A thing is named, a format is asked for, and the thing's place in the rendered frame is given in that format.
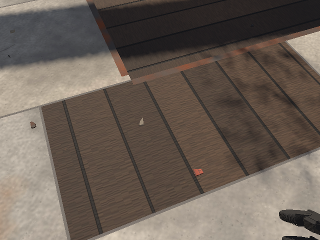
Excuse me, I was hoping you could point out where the right robot hand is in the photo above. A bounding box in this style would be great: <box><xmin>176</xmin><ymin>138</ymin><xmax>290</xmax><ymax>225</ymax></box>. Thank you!
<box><xmin>279</xmin><ymin>209</ymin><xmax>320</xmax><ymax>240</ymax></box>

